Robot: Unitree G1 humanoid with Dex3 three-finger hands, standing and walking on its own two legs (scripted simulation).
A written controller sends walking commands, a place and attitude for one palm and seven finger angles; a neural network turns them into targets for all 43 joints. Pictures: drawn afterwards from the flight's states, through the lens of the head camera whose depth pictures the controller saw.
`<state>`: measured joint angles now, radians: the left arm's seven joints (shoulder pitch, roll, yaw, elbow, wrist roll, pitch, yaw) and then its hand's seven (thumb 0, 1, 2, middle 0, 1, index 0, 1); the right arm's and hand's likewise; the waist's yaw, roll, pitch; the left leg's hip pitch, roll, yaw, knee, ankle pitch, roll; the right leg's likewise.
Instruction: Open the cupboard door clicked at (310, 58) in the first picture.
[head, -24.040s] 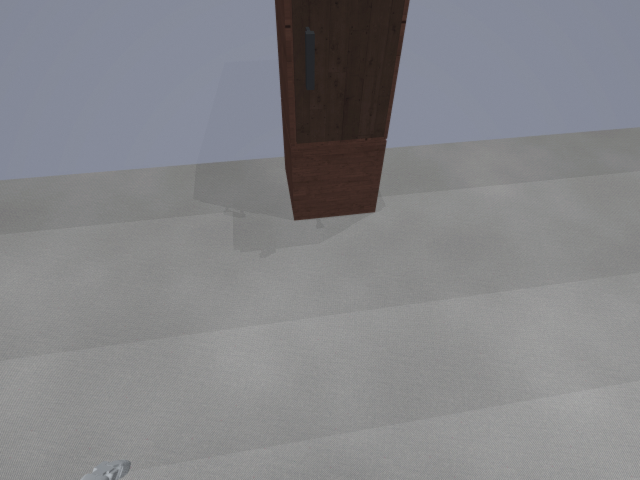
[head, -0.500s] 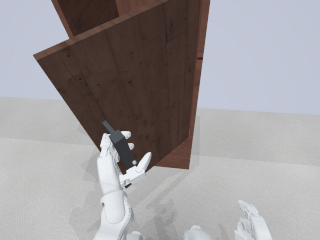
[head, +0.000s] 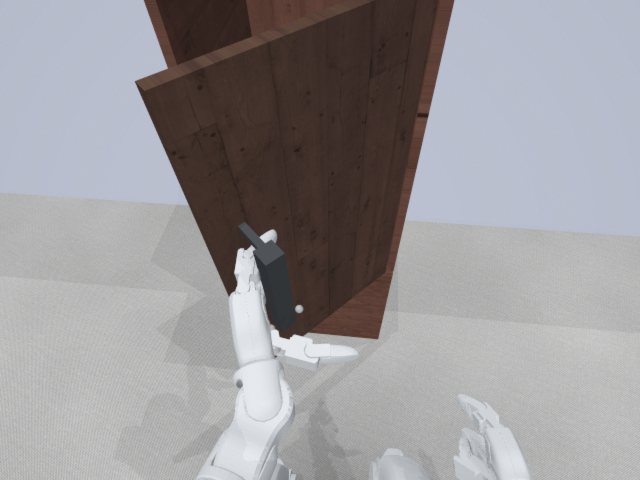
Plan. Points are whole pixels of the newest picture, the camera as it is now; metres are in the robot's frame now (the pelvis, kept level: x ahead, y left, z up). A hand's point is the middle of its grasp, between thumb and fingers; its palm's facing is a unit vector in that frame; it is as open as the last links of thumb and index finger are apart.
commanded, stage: slide the hand sideways off the handle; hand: left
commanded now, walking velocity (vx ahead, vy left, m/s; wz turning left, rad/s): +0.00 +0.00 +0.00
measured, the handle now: (267, 279) +0.36 +0.09 +0.05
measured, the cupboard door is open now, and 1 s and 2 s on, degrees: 46 50 50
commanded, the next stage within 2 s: draw the hand back to the body in 1.28 s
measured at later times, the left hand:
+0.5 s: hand (292, 342) +0.26 +0.05 +0.07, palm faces -0.13 -0.99 +0.03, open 16.3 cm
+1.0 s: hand (249, 376) +0.23 +0.09 +0.05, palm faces -0.12 -0.99 -0.03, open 16.2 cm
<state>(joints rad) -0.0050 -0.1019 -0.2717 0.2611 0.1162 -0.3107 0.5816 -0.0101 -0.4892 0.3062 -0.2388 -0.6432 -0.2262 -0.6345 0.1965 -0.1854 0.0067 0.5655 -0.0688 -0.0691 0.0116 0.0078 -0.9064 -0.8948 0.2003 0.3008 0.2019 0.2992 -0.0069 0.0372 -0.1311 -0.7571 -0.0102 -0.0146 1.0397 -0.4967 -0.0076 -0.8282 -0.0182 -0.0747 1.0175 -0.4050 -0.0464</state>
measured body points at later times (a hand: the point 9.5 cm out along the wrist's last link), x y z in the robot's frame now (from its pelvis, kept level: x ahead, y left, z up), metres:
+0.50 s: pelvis +0.00 +0.02 +0.00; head +0.05 +0.01 +0.45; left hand +0.27 +0.10 +0.07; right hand +0.18 -0.20 -0.08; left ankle +0.01 +0.12 -0.67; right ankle +0.06 -0.09 -0.67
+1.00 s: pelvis +0.02 +0.00 -0.01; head +0.09 -0.01 +0.43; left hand +0.23 +0.15 +0.06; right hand +0.21 -0.22 -0.09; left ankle +0.01 +0.12 -0.67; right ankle +0.06 -0.09 -0.67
